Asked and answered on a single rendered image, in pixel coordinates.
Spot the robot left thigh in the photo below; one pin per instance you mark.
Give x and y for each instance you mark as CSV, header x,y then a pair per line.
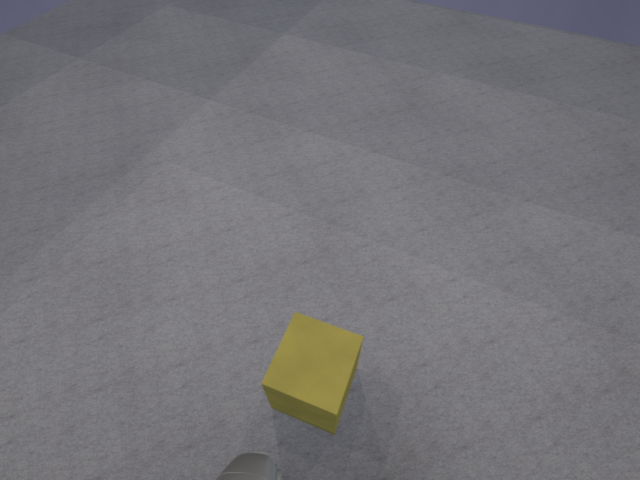
x,y
251,466

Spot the carton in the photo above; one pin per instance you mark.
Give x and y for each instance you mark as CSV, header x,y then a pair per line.
x,y
312,371

